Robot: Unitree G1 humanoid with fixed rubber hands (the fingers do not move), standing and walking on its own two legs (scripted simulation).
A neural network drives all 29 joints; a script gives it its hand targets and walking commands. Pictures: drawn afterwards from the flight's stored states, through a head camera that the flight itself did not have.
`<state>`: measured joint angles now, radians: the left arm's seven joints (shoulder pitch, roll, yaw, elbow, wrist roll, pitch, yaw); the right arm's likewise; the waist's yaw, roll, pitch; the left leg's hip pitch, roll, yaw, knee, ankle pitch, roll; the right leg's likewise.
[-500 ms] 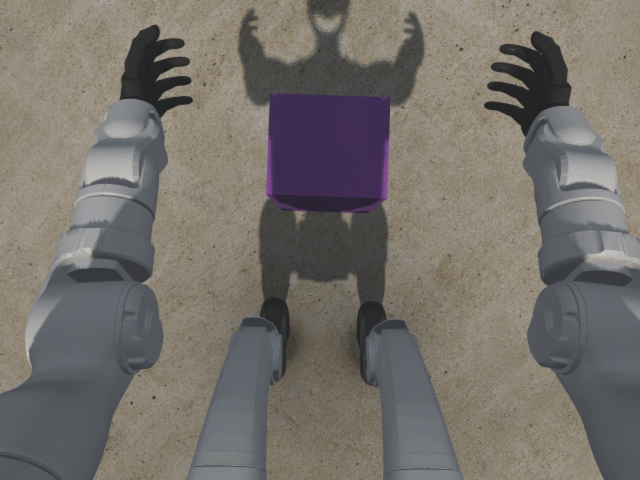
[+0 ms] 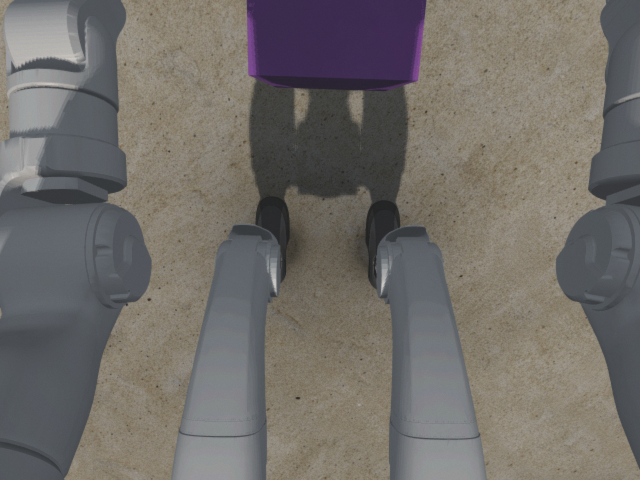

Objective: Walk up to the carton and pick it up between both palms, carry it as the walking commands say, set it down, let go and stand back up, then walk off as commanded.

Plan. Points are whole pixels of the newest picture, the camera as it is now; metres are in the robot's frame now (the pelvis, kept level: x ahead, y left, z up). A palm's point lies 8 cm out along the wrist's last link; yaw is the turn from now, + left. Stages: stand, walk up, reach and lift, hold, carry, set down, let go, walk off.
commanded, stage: reach and lift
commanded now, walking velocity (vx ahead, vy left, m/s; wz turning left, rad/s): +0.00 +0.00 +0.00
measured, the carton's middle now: (334, 21) +0.55 -0.01 -0.48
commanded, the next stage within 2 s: none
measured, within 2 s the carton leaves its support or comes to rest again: neither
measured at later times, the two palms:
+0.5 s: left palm out of the picture +0.56 +0.18 -0.29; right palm out of the picture +0.54 -0.22 -0.30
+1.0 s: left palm (206, 9) +0.56 +0.18 -0.42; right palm (477, 16) +0.55 -0.21 -0.43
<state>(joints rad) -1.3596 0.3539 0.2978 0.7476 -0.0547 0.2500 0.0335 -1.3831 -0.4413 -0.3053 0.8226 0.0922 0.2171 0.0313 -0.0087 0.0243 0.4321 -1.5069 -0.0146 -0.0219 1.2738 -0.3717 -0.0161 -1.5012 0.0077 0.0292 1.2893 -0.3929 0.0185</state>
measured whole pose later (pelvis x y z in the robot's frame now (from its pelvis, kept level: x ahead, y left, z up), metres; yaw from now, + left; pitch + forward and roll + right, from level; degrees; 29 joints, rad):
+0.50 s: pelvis -0.04 +0.01 -0.16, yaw +0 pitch +31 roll +0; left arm -1.59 0.41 0.15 0.96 -0.18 0.27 0.15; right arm -1.60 -0.49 -0.17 1.04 0.19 0.24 -0.05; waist -0.01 0.03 0.52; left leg -1.93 -0.04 -0.02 1.91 -0.53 -0.02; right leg -1.91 0.02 0.04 1.92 -0.54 0.04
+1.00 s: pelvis -0.02 +0.00 -0.26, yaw +0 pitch +33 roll +1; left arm -1.58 0.43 0.10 1.07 -0.23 0.12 0.13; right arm -1.60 -0.47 -0.07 1.12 0.27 0.12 -0.10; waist 0.00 0.02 0.53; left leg -2.20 -0.03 -0.02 2.21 -0.59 -0.04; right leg -2.20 0.03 0.03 2.22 -0.60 0.03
